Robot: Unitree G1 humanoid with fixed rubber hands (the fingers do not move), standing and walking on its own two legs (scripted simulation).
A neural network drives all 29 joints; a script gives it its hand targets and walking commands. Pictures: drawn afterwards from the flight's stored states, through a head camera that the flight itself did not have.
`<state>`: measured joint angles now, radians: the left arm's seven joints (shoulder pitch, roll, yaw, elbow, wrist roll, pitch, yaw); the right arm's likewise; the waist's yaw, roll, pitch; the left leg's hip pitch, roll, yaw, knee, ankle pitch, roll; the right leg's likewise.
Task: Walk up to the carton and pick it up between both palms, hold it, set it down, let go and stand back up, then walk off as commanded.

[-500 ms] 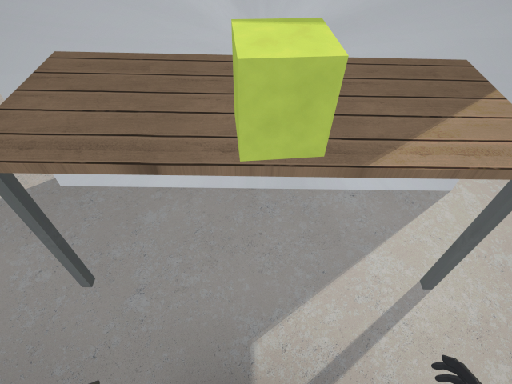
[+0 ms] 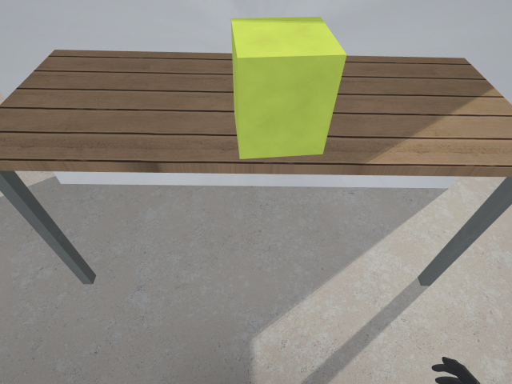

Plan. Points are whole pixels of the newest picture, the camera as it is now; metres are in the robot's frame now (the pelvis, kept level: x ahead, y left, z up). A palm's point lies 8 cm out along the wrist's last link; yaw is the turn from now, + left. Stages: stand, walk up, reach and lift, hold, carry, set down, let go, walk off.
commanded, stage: stand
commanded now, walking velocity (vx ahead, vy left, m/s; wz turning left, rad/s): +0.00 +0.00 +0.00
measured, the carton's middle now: (279, 89) +0.74 -0.03 +0.09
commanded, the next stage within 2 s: none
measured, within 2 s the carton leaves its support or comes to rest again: neither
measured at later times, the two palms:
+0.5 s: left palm out of the picture +0.07 +0.31 -0.12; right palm out of the picture +0.11 -0.30 -0.06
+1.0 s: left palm out of the picture +0.07 +0.31 -0.11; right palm out of the picture +0.10 -0.30 -0.07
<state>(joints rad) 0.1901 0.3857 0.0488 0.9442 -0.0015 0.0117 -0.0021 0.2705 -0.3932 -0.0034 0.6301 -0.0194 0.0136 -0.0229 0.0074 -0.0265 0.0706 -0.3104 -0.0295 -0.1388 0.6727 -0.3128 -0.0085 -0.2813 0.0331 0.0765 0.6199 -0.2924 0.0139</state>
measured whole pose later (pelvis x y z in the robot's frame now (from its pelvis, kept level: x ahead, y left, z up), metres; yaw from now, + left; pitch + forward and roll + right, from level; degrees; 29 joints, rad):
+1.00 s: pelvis +0.00 +0.00 +0.00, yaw +0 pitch -2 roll -1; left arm 0.18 0.39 0.04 0.99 0.00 0.01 0.00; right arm 0.27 -0.39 0.00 0.68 -0.02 0.01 -0.02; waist 0.01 -0.01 0.06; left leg -0.31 -0.03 -0.14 0.63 -0.28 -0.01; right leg -0.28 0.03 0.08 0.57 -0.26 0.01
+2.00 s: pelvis +0.00 +0.00 +0.01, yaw +0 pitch -2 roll -1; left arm 0.18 0.38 0.04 1.00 0.00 0.01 0.00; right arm 0.27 -0.39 0.00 0.70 -0.02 0.01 -0.02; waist 0.01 0.00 0.05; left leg -0.30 -0.03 -0.14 0.61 -0.28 -0.02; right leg -0.28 0.03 0.08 0.57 -0.26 0.01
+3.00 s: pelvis +0.00 -0.01 +0.01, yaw +0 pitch -2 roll -1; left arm 0.18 0.37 0.04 1.00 0.00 0.01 0.00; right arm 0.27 -0.39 0.00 0.70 -0.02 0.01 -0.02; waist 0.01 0.01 0.05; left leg -0.30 -0.03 -0.14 0.60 -0.27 -0.02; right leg -0.28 0.03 0.08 0.57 -0.26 0.01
